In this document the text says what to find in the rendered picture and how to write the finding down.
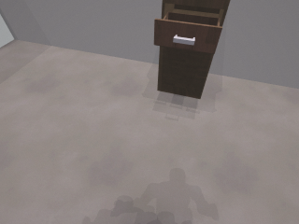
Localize handle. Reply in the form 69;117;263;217
173;35;195;46

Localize cabinet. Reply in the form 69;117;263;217
157;0;231;99

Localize drawer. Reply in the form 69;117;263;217
153;11;222;54

